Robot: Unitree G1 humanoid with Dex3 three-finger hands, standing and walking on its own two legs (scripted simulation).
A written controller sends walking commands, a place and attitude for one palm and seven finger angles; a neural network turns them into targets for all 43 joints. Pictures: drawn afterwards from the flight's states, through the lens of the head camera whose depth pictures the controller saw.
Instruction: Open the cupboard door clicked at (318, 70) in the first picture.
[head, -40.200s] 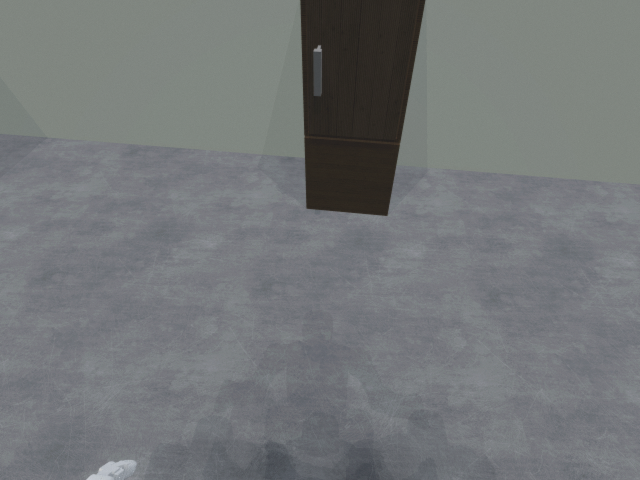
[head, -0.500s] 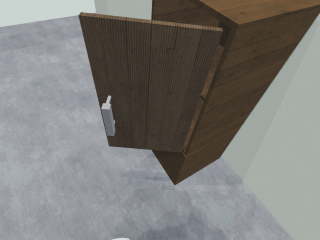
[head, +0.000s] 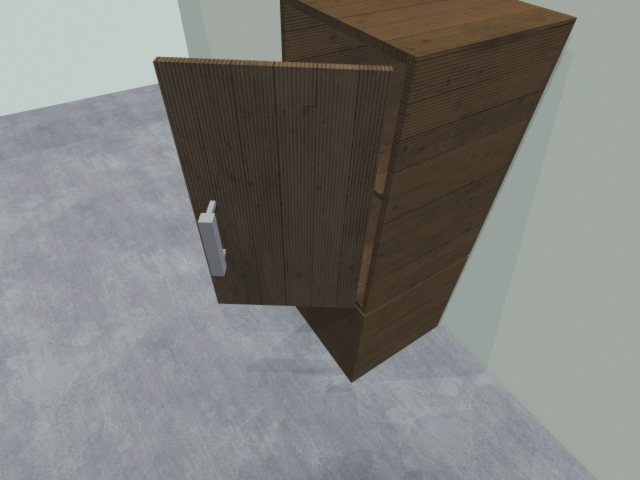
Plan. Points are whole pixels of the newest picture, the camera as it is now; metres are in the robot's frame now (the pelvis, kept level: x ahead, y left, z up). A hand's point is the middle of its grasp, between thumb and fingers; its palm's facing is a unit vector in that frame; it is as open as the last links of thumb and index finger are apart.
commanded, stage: come to a stop and stand still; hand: left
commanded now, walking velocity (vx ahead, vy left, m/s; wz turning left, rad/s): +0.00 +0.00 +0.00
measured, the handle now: (215, 238) +0.56 +0.24 -0.07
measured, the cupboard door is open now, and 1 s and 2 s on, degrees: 55 55 55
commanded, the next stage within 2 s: look again from close up in 0.22 s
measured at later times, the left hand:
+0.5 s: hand out of the picture +0.01 +0.19 -0.17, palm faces +0.01 -0.99 -0.16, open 7.4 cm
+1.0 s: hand out of the picture +0.08 +0.21 -0.15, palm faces +0.12 -0.98 -0.18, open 7.4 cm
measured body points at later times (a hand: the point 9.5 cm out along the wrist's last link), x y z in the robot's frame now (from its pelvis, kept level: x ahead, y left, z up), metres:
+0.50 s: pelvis +0.01 +0.02 +0.01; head +0.02 +0.04 +0.46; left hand +0.01 +0.24 -0.16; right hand +0.02 -0.21 -0.14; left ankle +0.05 +0.10 -0.73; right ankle -0.01 -0.10 -0.73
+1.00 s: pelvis +0.03 +0.03 +0.01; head +0.05 +0.05 +0.46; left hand +0.07 +0.26 -0.13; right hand +0.08 -0.20 -0.13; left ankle +0.05 +0.10 -0.73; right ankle -0.01 -0.10 -0.73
